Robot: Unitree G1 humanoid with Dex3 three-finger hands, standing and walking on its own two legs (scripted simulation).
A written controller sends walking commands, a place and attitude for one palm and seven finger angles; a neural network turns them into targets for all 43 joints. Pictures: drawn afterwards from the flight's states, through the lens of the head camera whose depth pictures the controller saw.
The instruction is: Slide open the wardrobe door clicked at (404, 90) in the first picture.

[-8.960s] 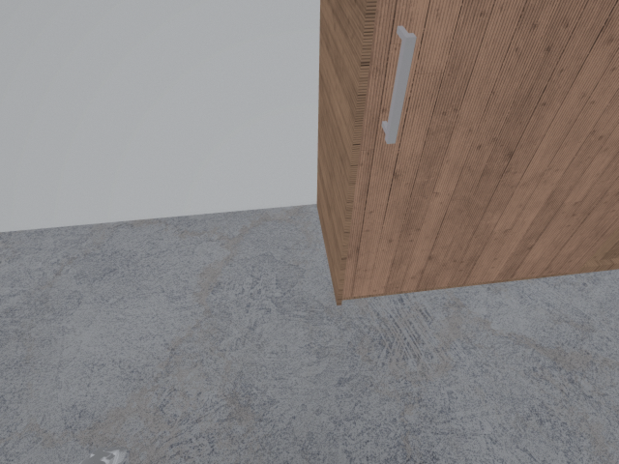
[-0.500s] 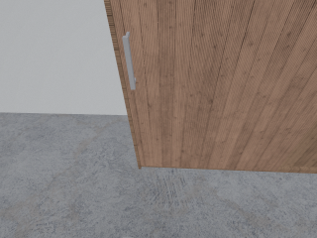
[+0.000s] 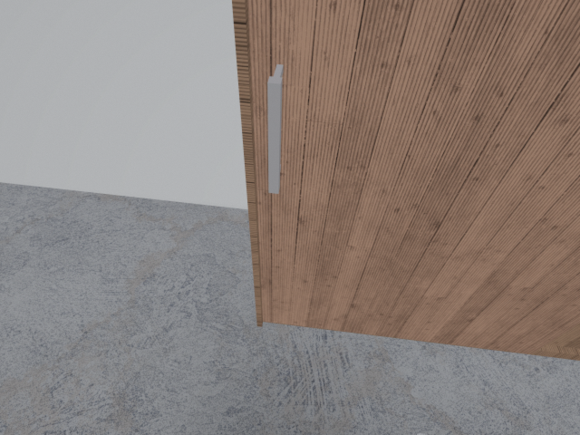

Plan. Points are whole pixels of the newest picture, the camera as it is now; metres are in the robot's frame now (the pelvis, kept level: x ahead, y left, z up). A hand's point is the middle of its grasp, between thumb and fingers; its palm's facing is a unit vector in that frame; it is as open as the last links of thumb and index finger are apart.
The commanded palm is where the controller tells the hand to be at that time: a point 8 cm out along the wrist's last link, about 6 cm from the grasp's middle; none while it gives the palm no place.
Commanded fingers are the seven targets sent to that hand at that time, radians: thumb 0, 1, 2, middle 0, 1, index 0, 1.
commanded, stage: come to a stop and stand still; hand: left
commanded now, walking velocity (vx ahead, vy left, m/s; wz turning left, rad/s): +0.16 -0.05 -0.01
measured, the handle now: (276, 135) +0.55 +0.08 +0.11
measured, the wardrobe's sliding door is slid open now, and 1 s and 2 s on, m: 0.00 0.00 0.00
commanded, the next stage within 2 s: look again from close up in 1.58 s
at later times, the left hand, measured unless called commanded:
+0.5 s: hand out of the picture +0.14 +0.16 -0.17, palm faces +0.06 -0.98 -0.19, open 7.3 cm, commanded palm none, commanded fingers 0.00 0.90 0.90 -0.20 -0.30 -0.20 -0.30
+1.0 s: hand out of the picture +0.01 +0.16 -0.17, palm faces +0.02 -0.98 -0.19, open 7.4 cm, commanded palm none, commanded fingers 0.00 0.90 0.90 -0.20 -0.30 -0.20 -0.30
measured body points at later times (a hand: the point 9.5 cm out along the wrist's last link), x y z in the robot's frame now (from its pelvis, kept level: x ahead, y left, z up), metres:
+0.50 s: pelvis +0.05 -0.01 +0.00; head +0.09 -0.02 +0.44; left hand +0.14 +0.21 -0.15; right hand +0.05 -0.24 -0.16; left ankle +0.02 +0.09 -0.72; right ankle +0.13 -0.14 -0.73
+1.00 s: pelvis +0.02 +0.00 +0.01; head +0.04 +0.00 +0.45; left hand +0.01 +0.22 -0.15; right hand +0.03 -0.22 -0.16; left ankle +0.03 +0.10 -0.73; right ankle +0.01 -0.12 -0.73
